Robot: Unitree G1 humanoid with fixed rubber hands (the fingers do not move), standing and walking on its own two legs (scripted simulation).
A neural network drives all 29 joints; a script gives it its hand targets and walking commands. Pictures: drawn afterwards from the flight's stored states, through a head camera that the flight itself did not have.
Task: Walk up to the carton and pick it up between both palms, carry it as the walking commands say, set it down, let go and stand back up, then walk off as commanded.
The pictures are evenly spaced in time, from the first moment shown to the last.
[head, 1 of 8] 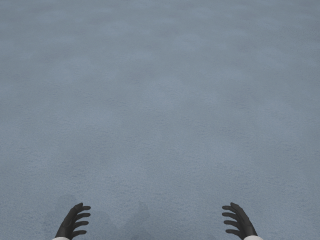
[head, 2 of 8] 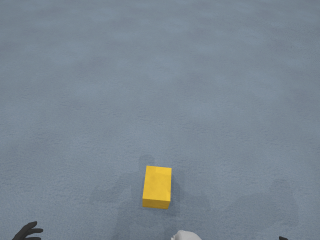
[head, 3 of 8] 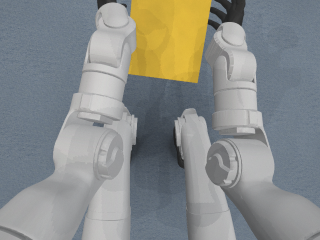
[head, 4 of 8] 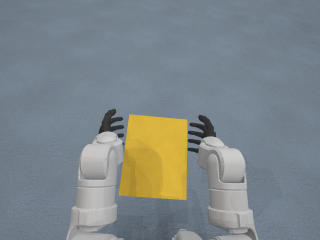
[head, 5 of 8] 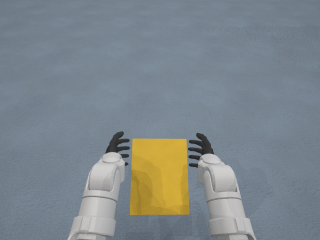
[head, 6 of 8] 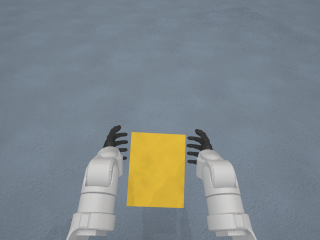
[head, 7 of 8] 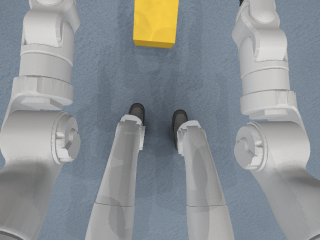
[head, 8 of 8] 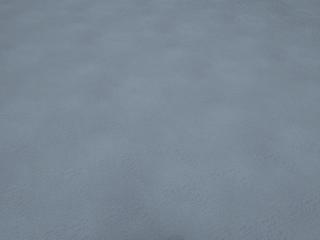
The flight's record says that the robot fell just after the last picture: no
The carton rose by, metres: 0.68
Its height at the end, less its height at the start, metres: +0.00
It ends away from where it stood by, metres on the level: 3.23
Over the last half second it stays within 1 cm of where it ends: yes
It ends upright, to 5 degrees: yes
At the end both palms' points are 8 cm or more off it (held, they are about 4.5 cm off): yes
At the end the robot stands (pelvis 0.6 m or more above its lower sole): yes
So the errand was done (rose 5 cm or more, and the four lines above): yes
